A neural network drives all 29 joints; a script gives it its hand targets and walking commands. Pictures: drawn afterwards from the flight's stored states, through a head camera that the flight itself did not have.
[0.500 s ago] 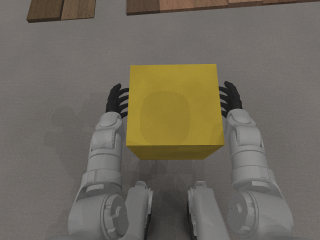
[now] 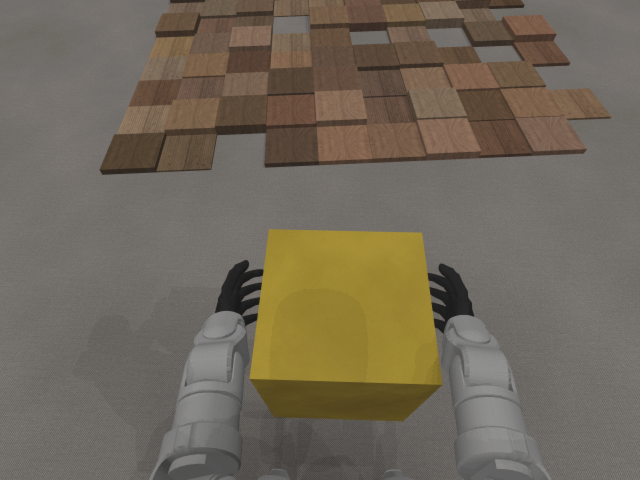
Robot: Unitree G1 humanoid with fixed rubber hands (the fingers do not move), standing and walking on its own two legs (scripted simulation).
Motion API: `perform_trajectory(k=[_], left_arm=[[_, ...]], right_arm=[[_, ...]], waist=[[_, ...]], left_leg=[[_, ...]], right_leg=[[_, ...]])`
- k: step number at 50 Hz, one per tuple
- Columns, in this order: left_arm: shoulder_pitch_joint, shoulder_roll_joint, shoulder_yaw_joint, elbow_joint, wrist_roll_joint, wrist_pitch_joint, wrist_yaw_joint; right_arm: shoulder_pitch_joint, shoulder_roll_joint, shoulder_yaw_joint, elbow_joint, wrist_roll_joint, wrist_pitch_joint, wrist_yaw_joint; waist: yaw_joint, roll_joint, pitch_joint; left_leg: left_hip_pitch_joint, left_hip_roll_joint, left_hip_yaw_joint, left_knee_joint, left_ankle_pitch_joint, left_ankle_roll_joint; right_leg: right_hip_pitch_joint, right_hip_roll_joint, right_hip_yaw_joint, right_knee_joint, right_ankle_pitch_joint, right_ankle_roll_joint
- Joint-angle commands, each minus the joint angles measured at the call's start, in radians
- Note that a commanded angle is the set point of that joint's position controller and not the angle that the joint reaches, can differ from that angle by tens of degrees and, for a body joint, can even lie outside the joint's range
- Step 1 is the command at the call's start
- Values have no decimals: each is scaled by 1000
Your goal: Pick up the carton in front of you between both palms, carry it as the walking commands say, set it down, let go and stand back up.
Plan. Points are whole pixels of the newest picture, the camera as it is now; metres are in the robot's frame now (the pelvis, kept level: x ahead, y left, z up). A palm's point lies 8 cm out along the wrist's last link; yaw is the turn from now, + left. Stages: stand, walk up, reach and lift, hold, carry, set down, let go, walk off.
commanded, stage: reach and lift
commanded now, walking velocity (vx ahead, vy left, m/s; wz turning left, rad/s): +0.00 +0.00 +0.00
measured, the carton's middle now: (341, 333) +0.34 +0.00 -0.09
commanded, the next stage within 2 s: hold in 1.28 s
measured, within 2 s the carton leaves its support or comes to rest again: neither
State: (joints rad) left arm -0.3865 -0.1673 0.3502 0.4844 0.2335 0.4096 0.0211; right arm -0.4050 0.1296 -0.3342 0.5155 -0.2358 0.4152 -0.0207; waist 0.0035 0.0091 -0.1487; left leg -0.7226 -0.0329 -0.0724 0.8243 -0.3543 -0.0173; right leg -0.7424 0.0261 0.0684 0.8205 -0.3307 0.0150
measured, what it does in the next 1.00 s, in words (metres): stands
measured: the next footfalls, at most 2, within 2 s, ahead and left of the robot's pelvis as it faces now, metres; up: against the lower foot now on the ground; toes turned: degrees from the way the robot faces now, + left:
none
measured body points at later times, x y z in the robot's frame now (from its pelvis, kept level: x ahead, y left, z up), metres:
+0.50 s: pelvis +0.00 +0.00 +0.04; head -0.02 +0.00 +0.49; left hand +0.31 +0.15 +0.06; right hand +0.31 -0.15 +0.05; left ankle +0.02 +0.13 -0.70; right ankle +0.04 -0.13 -0.70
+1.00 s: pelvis +0.02 +0.00 +0.05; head +0.00 +0.00 +0.50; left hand +0.32 +0.15 +0.07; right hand +0.32 -0.15 +0.07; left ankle +0.02 +0.13 -0.70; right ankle +0.04 -0.13 -0.70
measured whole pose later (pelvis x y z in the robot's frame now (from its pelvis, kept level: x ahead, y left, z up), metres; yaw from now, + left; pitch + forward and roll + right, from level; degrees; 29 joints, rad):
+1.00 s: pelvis +0.02 +0.00 +0.05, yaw +0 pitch -5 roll +0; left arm -0.28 -0.16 0.25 0.31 0.29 0.65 -0.02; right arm -0.28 0.16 -0.25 0.31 -0.29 0.66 0.00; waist 0.00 0.00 0.02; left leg -0.09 -0.01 -0.08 0.39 -0.21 -0.01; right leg -0.11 0.02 0.07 0.38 -0.19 0.01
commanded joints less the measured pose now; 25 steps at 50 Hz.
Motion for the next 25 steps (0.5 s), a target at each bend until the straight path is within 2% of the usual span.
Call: perform_trajectory(k=[1, 9, 15, 19, 25], left_arm=[[-478, -1014, -619, 31, -158, 17, -241], [-368, -1002, -670, -68, -183, 106, -250], [-350, -953, -595, -58, -150, 174, -259], [-427, -954, -543, -27, -127, 175, -272], [-519, -981, -571, -56, -143, 164, -281]], right_arm=[[-472, 1036, 605, -1, 167, 4, 247], [-380, 1015, 667, -126, 202, 100, 254], [-357, 974, 588, -111, 161, 169, 265], [-434, 968, 535, -77, 138, 171, 278], [-523, 1004, 564, -105, 156, 160, 288]], waist=[[-5, -15, -418], [-1, -5, -258], [-6, -2, -57], [-4, 1, -12], [-3, -3, -97]], left_leg=[[306, -86, -3, -180, 309, 12], [512, -65, -10, -347, 368, 11], [539, -55, -6, -439, 217, 16], [519, -50, 2, -447, 115, 24], [548, -51, 6, -435, 131, 24]], right_leg=[[404, 89, 3, -163, 316, -13], [590, 75, 3, -333, 357, -8], [603, 69, -3, -422, 205, -16], [595, 64, -12, -427, 106, -24], [635, 64, -15, -415, 124, -21]])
